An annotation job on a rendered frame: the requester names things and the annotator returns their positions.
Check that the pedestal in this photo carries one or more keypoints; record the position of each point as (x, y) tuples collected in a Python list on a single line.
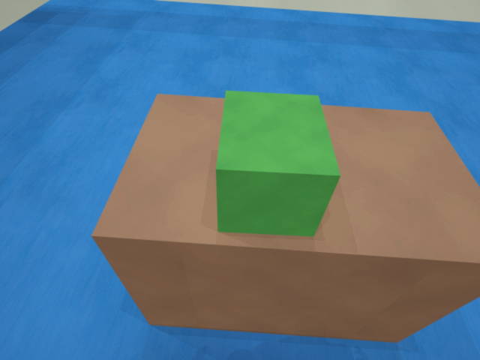
[(397, 249)]

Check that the carton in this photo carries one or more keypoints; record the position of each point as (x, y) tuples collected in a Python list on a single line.
[(276, 167)]

